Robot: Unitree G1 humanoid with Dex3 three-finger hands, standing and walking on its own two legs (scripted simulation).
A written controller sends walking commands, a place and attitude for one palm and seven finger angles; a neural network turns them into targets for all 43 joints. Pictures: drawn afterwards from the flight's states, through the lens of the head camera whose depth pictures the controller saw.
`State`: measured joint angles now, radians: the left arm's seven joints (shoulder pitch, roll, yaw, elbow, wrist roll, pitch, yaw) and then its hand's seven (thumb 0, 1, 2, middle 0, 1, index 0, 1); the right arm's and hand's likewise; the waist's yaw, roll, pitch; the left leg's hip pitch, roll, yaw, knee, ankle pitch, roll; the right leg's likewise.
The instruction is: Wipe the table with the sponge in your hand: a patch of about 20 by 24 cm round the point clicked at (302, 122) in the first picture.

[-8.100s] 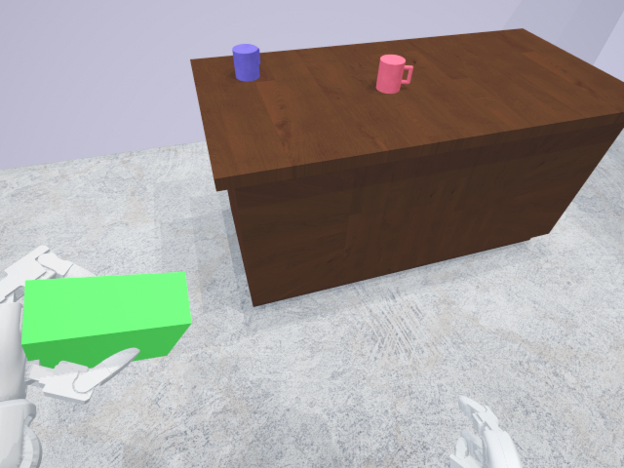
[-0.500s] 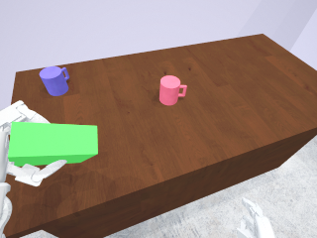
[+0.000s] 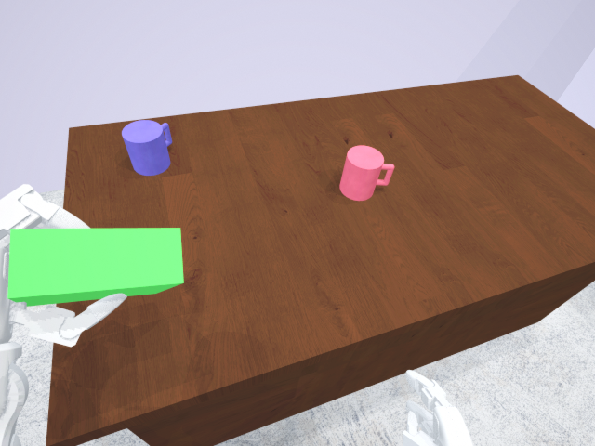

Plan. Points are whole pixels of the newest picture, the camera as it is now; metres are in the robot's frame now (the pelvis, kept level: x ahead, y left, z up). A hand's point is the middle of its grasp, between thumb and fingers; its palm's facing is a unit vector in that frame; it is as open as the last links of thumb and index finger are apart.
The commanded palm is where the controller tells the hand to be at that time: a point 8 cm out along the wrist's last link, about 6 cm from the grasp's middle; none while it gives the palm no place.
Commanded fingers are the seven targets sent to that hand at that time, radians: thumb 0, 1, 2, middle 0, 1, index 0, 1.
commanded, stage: come to a stop and stand still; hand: left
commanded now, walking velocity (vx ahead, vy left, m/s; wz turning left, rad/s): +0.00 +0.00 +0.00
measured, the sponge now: (123, 267) +0.24 +0.22 +0.16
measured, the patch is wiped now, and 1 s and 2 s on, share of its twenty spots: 0.00 0.00 0.00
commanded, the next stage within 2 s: look again from close up in 0.84 s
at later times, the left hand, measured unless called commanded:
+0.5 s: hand (122, 262) +0.24 +0.22 +0.16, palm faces +0.36 -0.85 -0.38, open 9.6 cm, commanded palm +0.18 +0.25 +0.18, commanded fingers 0.00 0.10 1.30 -1.20 -1.60 -1.20 -1.60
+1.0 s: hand (139, 269) +0.24 +0.21 +0.15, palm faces +0.35 -0.86 -0.38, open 9.6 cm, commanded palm +0.18 +0.24 +0.18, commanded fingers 0.00 0.10 1.30 -1.20 -1.60 -1.20 -1.60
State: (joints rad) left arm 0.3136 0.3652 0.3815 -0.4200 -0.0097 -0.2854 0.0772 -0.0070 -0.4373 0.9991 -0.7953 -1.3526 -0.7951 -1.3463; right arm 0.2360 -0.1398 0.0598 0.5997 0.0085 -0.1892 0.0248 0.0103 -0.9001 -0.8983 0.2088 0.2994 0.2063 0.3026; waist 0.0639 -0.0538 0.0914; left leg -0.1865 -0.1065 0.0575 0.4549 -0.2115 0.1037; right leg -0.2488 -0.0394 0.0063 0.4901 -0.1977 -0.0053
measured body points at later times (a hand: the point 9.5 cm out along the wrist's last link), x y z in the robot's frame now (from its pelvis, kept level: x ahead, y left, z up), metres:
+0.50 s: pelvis +0.03 -0.03 +0.01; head +0.05 +0.00 +0.45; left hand +0.22 +0.26 +0.18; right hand +0.21 -0.25 -0.06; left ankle +0.03 +0.04 -0.74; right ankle +0.05 -0.15 -0.74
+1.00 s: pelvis +0.02 -0.04 +0.01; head +0.04 -0.02 +0.46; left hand +0.22 +0.25 +0.17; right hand +0.20 -0.27 -0.06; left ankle +0.03 +0.04 -0.74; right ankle +0.05 -0.15 -0.74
